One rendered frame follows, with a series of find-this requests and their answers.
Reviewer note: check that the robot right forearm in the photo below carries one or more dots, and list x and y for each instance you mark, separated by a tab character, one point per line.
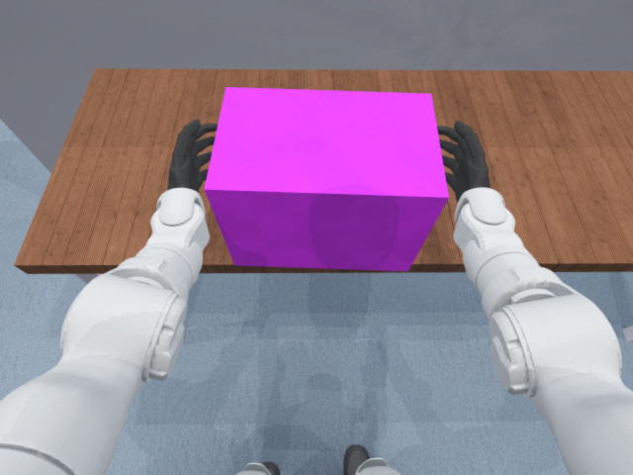
496	261

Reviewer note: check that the carton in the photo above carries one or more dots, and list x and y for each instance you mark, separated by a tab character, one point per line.
326	179

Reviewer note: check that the robot left forearm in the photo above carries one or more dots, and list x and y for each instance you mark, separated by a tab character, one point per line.
173	255

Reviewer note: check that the robot left hand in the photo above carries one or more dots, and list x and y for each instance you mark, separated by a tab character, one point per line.
185	164

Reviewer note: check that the table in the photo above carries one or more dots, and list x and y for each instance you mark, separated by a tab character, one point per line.
558	144

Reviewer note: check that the robot right hand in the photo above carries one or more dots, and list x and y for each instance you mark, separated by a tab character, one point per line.
470	168

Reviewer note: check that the robot left upper arm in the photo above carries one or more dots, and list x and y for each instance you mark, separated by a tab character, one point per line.
69	420

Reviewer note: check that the robot right upper arm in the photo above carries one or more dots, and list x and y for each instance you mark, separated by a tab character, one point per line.
559	353

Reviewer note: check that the robot right foot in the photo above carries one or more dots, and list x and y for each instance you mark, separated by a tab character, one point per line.
354	456

